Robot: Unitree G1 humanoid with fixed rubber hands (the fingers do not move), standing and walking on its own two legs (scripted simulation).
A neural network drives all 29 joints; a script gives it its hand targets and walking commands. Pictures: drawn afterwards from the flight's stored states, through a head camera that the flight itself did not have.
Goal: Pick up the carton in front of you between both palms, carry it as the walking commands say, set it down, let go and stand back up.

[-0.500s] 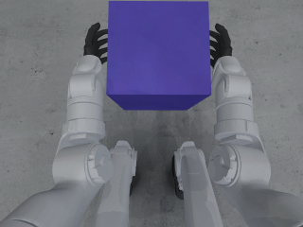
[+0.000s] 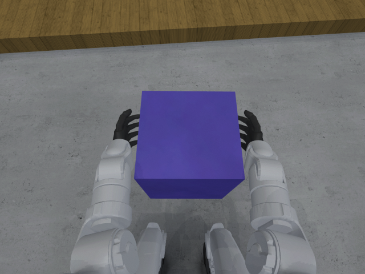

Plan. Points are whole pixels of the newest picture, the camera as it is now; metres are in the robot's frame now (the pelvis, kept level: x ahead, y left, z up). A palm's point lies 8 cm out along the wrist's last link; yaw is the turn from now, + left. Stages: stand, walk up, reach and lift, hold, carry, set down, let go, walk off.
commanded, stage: reach and lift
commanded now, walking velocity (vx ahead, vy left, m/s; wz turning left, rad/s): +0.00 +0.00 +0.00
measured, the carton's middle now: (187, 152) +0.40 +0.00 -0.09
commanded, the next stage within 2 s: hold in 1.56 s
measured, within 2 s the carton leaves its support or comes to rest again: neither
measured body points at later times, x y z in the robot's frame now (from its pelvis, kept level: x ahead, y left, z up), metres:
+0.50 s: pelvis +0.04 +0.00 +0.11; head +0.05 +0.00 +0.56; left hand +0.36 +0.15 +0.11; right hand +0.36 -0.15 +0.11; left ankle +0.06 +0.13 -0.62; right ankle +0.06 -0.13 -0.62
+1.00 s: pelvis +0.03 +0.00 +0.12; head +0.02 +0.00 +0.57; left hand +0.35 +0.15 +0.14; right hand +0.35 -0.15 +0.14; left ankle +0.06 +0.13 -0.62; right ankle +0.06 -0.13 -0.62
